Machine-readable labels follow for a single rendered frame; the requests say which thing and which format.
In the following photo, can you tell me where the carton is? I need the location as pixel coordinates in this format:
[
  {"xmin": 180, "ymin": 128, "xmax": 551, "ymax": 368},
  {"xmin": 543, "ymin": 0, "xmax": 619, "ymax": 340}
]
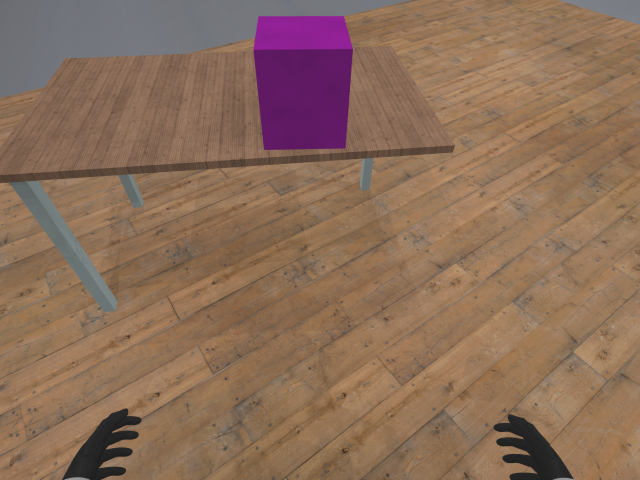
[{"xmin": 253, "ymin": 16, "xmax": 353, "ymax": 150}]

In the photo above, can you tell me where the left robot hand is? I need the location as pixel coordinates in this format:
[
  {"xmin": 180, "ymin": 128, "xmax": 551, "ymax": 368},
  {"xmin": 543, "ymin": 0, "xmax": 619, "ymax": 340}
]
[{"xmin": 62, "ymin": 408, "xmax": 142, "ymax": 480}]

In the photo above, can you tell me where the table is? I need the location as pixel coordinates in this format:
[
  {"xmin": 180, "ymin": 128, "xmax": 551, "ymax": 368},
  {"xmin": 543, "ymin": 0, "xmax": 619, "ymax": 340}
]
[{"xmin": 0, "ymin": 46, "xmax": 455, "ymax": 312}]

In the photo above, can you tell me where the right robot hand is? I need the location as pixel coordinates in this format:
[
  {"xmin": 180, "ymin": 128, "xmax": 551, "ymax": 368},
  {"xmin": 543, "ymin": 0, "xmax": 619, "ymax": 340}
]
[{"xmin": 494, "ymin": 414, "xmax": 573, "ymax": 480}]

